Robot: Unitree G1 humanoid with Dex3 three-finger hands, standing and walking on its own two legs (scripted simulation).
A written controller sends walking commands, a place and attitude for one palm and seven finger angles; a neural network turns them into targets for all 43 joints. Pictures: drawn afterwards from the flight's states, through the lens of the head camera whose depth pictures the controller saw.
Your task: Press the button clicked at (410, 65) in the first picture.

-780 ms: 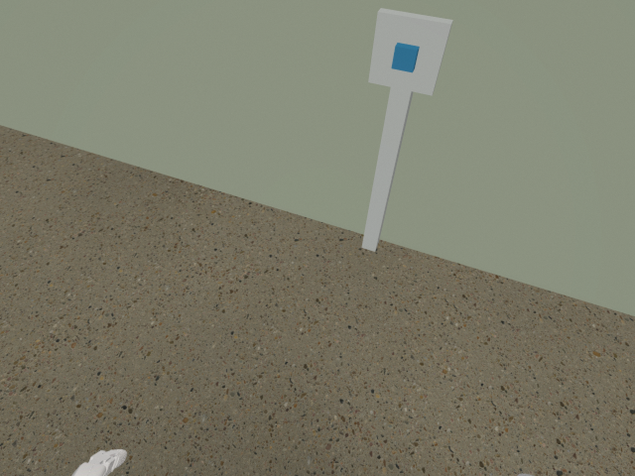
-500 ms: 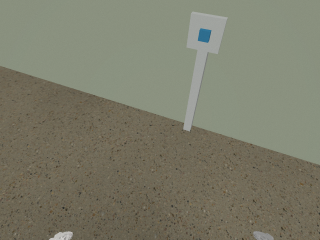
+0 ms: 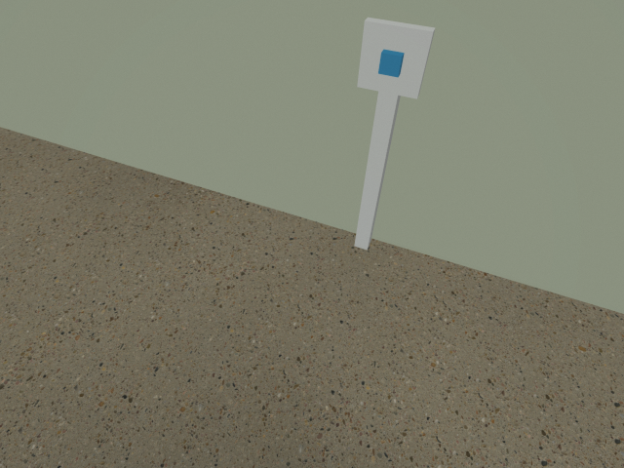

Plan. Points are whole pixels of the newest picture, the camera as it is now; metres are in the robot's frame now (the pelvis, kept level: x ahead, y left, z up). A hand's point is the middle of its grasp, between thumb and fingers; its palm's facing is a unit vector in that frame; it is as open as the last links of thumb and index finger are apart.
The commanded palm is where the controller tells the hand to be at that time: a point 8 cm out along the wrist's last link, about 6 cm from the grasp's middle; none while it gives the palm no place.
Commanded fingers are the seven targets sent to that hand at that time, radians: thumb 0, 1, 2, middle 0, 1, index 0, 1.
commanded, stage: stand and wait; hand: left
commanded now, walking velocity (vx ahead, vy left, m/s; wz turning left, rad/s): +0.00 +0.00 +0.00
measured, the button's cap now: (391, 62) +1.09 -0.15 +0.04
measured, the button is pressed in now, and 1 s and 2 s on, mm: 0 0 0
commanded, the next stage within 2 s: look at it before walking up in 0.06 s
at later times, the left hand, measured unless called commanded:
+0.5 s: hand out of the picture +0.07 +0.24 -0.16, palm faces -0.03 -0.95 -0.32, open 7.4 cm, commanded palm none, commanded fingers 0.00 0.90 0.90 -0.20 -0.30 -0.20 -0.30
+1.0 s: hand out of the picture +0.05 +0.21 -0.18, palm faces -0.04 -0.97 -0.23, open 7.4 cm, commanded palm none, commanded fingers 0.00 0.90 0.90 -0.20 -0.30 -0.20 -0.30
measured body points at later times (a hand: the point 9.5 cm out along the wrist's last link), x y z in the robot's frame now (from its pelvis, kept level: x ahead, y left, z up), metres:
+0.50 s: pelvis +0.00 -0.01 +0.00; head +0.00 +0.00 +0.45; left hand +0.07 +0.29 -0.13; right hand +0.07 -0.30 -0.13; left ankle +0.00 +0.12 -0.74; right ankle +0.00 -0.13 -0.74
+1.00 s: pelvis +0.03 +0.00 -0.01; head +0.02 +0.01 +0.44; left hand +0.05 +0.26 -0.16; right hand +0.07 -0.27 -0.15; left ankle +0.00 +0.11 -0.74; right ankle +0.00 -0.13 -0.74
